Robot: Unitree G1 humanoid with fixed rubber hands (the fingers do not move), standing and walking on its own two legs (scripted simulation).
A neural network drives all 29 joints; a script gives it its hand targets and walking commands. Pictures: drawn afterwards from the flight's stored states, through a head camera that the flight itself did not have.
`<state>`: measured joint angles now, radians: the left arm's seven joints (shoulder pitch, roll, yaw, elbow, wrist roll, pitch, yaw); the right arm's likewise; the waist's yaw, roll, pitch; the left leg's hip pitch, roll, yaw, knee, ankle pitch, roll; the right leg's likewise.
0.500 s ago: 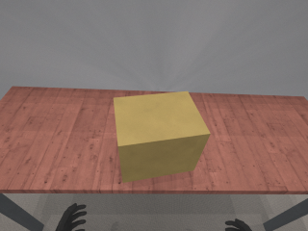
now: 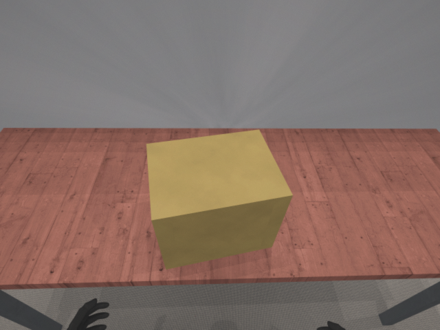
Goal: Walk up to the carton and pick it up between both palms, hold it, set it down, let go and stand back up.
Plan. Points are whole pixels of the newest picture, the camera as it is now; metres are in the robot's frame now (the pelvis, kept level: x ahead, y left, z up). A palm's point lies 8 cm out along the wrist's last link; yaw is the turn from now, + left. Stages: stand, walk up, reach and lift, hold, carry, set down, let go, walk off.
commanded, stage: stand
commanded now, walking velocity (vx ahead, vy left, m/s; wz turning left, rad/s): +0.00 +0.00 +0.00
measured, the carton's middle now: (213, 198) +0.39 +0.06 +0.00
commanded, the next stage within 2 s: none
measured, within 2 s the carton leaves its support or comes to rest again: neither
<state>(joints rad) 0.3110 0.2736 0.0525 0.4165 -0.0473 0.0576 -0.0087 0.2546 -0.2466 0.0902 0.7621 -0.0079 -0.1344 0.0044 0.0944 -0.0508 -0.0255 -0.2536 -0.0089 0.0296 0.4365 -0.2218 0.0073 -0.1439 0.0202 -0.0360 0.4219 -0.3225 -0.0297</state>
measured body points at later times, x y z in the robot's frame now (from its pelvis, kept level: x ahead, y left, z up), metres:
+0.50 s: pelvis -0.04 +0.02 +0.00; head -0.05 +0.05 +0.45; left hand +0.03 +0.32 -0.12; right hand +0.09 -0.22 -0.10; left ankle -0.01 +0.12 -0.74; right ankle -0.07 -0.09 -0.74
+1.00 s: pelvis -0.04 +0.03 +0.00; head -0.05 +0.05 +0.45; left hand +0.01 +0.34 -0.12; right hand +0.07 -0.22 -0.12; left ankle -0.01 +0.12 -0.74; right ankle -0.07 -0.09 -0.74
